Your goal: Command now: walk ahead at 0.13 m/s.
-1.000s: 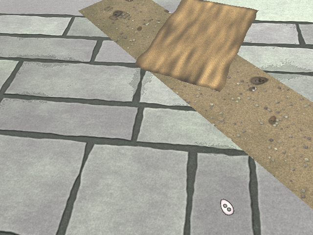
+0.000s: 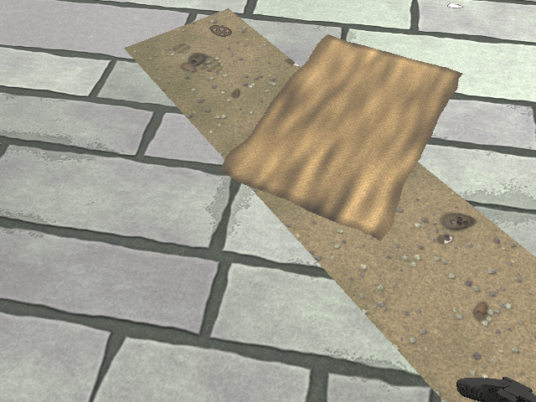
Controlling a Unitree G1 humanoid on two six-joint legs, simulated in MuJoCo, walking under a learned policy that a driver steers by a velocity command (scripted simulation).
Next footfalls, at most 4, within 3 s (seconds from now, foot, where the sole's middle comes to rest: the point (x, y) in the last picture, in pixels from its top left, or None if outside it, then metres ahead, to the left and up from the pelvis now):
0.28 right None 0.12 -0.14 -0.77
2.24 right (342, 349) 0.60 -0.10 -0.77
2.74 left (261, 248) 0.89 0.13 -0.77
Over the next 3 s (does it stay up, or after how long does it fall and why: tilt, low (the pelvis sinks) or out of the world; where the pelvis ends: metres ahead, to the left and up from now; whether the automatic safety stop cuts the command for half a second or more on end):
stays up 0.84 0.03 0.02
